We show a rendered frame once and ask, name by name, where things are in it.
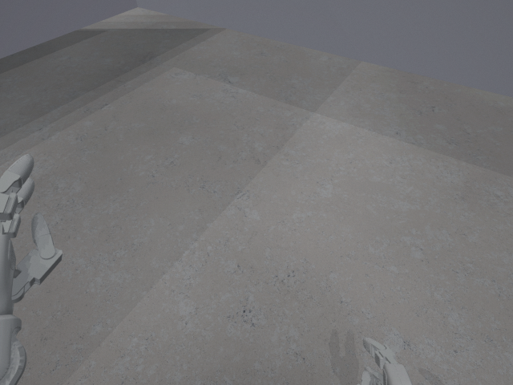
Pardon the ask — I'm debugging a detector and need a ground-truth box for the robot left forearm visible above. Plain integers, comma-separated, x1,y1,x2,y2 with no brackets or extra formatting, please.
0,314,26,385

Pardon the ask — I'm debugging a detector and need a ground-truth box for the left robot hand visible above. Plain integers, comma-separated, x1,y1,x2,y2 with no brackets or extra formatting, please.
0,154,63,315

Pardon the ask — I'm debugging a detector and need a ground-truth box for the right robot hand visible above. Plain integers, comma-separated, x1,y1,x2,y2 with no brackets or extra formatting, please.
357,337,413,385

